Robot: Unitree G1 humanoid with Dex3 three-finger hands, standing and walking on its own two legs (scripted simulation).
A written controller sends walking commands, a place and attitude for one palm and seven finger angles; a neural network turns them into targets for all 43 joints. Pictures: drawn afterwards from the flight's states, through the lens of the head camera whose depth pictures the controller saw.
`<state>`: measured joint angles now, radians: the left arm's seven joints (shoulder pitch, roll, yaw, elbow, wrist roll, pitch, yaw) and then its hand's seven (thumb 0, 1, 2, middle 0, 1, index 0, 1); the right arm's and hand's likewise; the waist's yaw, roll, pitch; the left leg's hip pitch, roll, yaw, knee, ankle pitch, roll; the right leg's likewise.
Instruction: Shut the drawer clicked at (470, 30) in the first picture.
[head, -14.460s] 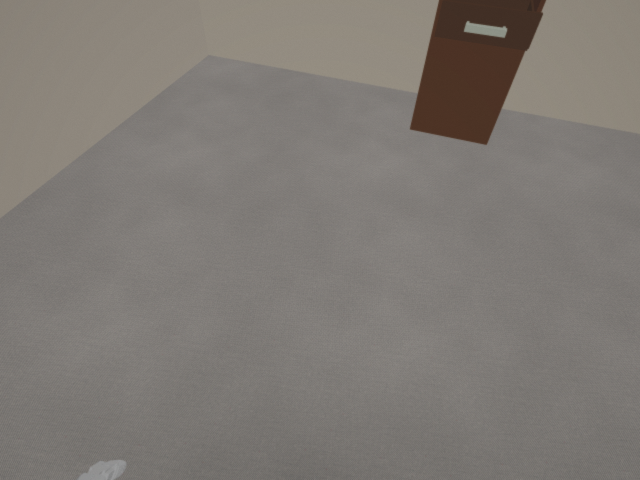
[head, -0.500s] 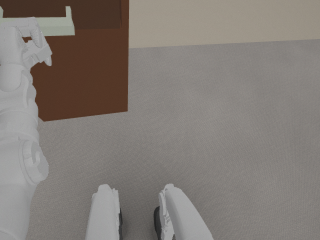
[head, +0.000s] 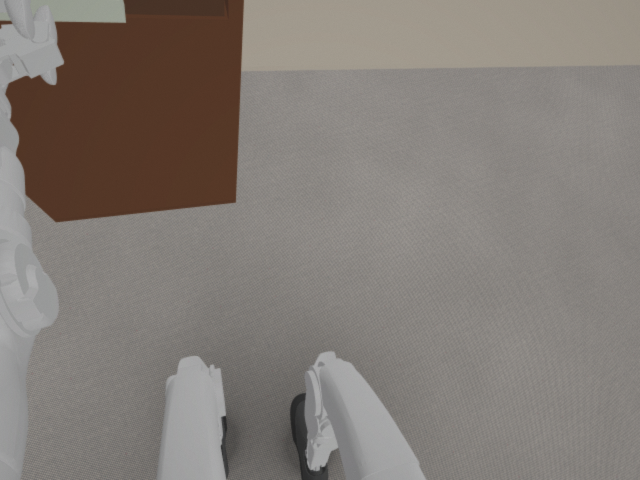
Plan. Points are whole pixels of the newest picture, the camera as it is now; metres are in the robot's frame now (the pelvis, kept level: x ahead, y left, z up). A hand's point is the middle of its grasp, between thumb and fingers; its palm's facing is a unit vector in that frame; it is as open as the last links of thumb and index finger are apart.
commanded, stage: pull the fist back off the drawer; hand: left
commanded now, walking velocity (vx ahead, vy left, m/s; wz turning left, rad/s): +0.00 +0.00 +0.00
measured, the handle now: out of the picture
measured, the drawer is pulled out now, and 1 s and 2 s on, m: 0.00 0.00 0.00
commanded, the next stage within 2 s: draw the hand back to the body in 0.56 s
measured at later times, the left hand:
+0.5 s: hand (66, 52) +0.56 +0.22 +0.07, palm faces +0.12 -0.99 -0.03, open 3.3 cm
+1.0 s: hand (6, 80) +0.46 +0.22 +0.14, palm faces +0.16 -0.99 -0.04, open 3.3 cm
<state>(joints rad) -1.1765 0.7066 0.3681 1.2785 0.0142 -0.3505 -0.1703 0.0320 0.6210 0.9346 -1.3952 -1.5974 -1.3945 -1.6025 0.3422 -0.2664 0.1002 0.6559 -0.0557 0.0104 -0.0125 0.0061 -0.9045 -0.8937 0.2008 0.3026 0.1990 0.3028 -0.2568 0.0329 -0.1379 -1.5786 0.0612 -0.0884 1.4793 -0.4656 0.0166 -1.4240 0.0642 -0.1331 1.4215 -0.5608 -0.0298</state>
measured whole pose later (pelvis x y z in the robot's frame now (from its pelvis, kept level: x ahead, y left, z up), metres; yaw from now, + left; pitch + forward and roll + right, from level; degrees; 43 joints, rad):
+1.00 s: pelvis +0.07 +0.00 +0.10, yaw +3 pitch +20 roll -3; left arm -0.34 0.31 0.28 0.54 -0.18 -0.34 -0.10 0.02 0.90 0.89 -1.40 -1.60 -1.39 -1.60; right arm 0.30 -0.23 0.03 0.56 0.03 0.07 0.01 0.01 -0.91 -0.89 0.20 0.30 0.20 0.30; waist -0.08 0.03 -0.15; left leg -0.98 0.05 -0.01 1.10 -0.47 0.01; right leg -0.86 0.06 -0.05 1.05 -0.54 -0.03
